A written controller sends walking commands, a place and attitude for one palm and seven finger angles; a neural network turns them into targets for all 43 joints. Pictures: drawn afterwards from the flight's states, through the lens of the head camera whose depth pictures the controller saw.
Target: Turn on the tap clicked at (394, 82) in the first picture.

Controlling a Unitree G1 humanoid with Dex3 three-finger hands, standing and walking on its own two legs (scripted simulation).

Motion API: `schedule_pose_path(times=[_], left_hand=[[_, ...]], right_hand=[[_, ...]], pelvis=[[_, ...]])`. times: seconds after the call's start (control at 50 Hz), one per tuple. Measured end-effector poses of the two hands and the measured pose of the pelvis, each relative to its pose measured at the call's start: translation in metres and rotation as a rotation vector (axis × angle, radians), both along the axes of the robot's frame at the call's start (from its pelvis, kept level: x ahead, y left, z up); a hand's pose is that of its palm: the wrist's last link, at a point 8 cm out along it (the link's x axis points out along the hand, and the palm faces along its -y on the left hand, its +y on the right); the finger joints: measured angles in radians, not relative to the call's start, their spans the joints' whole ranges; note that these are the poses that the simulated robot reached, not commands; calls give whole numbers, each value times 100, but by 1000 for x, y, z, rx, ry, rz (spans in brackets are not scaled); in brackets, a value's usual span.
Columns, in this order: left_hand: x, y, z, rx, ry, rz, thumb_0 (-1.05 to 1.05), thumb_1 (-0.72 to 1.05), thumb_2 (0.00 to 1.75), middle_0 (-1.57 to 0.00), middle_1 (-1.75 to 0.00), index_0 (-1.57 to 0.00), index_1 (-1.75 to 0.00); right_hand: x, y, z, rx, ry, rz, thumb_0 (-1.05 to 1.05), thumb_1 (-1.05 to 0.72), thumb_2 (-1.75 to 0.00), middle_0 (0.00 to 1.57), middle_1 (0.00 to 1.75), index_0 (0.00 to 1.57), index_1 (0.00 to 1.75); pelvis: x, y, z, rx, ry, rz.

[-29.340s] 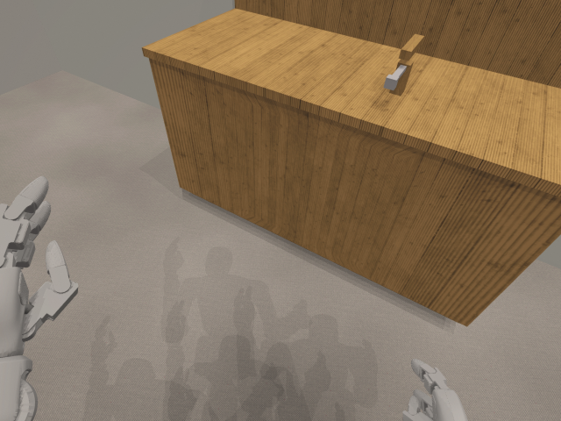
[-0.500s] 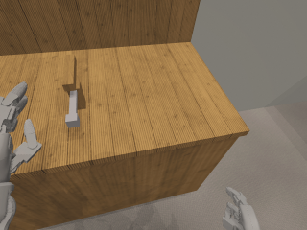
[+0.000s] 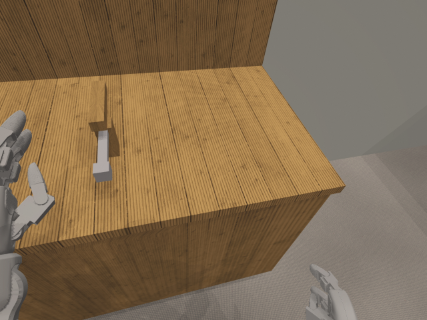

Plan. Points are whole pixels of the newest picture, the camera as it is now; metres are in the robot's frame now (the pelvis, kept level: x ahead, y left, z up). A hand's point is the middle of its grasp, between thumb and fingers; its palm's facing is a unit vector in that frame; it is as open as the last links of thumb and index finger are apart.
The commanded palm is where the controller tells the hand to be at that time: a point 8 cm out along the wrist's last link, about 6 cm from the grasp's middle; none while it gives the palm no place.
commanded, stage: come to a stop and stand still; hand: left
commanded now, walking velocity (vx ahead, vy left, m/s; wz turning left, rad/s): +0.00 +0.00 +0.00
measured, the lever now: (102, 171) +0.34 +0.25 +0.07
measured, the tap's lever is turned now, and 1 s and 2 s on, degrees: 0 0 0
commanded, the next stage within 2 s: look again from close up in 0.16 s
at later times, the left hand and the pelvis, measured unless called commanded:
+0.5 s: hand (49, 201) +0.22 +0.26 +0.16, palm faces +0.40 -0.86 -0.33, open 7.4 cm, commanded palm +0.16 +0.29 +0.18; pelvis +0.00 +0.01 +0.00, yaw +0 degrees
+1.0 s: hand (70, 229) +0.19 +0.22 +0.15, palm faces +0.38 -0.87 -0.32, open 7.4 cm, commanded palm +0.15 +0.27 +0.17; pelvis -0.02 -0.03 -0.01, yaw +2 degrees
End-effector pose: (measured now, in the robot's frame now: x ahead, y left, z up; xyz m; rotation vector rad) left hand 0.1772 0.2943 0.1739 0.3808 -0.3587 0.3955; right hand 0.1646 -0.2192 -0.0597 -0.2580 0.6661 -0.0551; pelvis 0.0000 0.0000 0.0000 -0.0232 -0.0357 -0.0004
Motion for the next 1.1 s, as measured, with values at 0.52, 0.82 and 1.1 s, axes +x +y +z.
schedule_pose_path(times=[0.52,0.82,1.1], left_hand=[[1,4,-3,16,65,-19,1,89,90,-21,-30,-20,-30],[17,26,36,-31,58,39,1,89,90,-21,-30,-20,-30],[-52,-29,-5,-41,74,161,1,89,90,-22,-30,-21,-31]], right_hand=[[4,13,0,12,21,-11,2,-90,-90,20,30,20,30],[8,8,-13,26,35,120,2,-90,-90,20,30,20,30],[20,-33,-23,35,-59,110,1,-90,-90,20,30,20,30]], pelvis=[[1,8,2,-4,0,3],[-9,-4,-2,22,7,39],[-28,-53,-20,31,21,69]])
